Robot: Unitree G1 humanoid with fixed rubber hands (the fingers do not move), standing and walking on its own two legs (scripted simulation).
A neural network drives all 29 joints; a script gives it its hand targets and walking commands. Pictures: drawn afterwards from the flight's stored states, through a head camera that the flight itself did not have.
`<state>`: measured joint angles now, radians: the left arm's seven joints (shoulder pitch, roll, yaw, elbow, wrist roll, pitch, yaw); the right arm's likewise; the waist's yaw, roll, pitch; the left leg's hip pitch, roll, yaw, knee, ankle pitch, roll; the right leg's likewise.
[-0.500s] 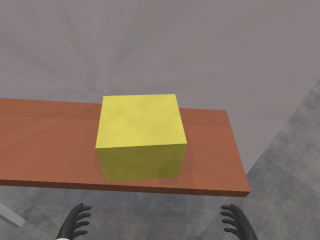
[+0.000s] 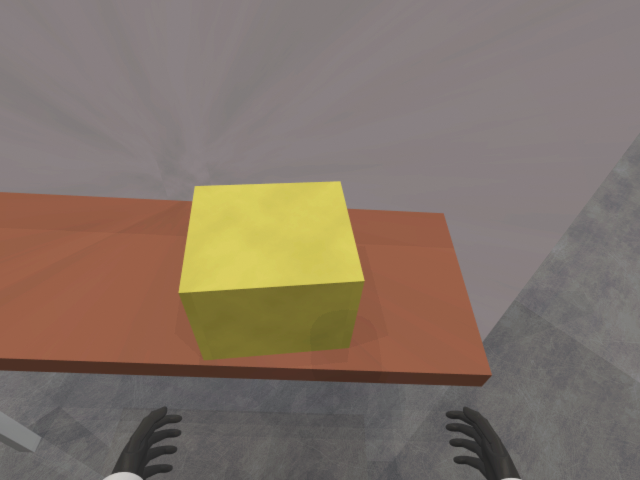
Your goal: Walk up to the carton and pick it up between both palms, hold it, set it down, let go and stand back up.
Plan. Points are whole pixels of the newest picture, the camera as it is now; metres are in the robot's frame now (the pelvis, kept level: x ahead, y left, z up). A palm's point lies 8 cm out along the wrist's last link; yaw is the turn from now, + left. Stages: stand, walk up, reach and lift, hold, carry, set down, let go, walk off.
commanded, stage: let go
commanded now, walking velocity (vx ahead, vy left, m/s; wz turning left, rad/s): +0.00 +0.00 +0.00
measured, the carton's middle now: (273, 268) +0.43 +0.08 -0.01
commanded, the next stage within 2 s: stand in 0.06 s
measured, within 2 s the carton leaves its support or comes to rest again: neither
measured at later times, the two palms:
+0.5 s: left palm out of the picture -0.01 +0.30 -0.14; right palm out of the picture +0.08 -0.22 -0.13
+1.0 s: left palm out of the picture -0.14 +0.25 -0.14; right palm out of the picture +0.07 -0.19 -0.13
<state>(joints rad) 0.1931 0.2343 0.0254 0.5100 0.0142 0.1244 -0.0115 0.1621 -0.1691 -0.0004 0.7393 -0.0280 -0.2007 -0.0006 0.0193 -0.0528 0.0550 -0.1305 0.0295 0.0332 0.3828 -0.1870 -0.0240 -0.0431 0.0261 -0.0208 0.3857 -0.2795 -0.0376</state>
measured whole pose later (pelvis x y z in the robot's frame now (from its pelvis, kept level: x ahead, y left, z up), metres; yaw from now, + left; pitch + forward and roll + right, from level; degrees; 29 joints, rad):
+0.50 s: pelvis -0.02 +0.02 -0.02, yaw +11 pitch +0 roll -2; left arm 0.29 0.26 0.08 0.76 0.03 0.07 0.01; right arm 0.36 -0.22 -0.04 0.77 -0.05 0.02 0.02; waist 0.00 -0.02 0.00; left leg -0.40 -0.04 -0.07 0.65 -0.24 0.02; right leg -0.22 0.00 -0.12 0.62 -0.44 -0.02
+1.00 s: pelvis -0.03 +0.03 +0.00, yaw +17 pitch +1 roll -1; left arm 0.44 0.22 0.05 0.96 0.03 0.00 0.02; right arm 0.33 -0.19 -0.02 0.92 -0.02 0.03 -0.01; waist 0.03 0.00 -0.05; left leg -0.33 -0.09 -0.12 0.43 -0.10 0.03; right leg -0.15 0.02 -0.07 0.43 -0.30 -0.03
